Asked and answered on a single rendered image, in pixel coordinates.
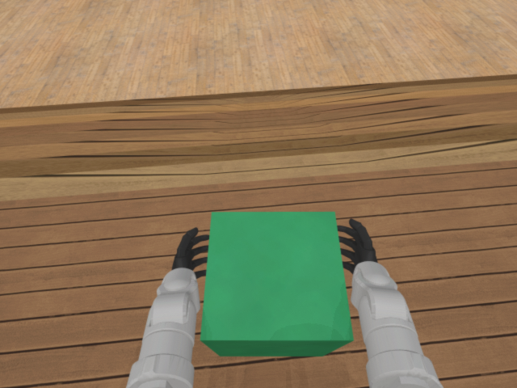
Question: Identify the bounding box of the robot left hand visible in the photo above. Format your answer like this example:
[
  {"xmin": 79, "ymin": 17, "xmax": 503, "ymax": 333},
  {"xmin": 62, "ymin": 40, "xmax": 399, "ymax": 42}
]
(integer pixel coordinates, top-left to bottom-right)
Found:
[{"xmin": 171, "ymin": 227, "xmax": 209, "ymax": 279}]

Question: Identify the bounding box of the left robot forearm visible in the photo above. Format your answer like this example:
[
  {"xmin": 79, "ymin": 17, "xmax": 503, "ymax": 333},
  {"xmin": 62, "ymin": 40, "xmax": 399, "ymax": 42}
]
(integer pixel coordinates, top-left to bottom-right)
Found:
[{"xmin": 126, "ymin": 268, "xmax": 200, "ymax": 388}]

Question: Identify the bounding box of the robot right hand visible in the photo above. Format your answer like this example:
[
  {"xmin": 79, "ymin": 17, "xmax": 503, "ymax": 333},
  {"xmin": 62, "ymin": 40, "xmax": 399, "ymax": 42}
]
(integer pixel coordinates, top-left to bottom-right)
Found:
[{"xmin": 337, "ymin": 219, "xmax": 378, "ymax": 274}]

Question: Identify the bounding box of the right robot forearm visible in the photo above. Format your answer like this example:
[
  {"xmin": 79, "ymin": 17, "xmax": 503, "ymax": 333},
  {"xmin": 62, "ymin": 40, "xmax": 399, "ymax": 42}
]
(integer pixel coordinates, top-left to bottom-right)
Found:
[{"xmin": 351, "ymin": 261, "xmax": 443, "ymax": 388}]

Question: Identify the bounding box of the carton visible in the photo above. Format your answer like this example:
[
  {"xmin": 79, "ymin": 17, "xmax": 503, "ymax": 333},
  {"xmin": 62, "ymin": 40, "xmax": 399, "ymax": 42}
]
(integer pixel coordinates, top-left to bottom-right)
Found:
[{"xmin": 200, "ymin": 212, "xmax": 354, "ymax": 356}]

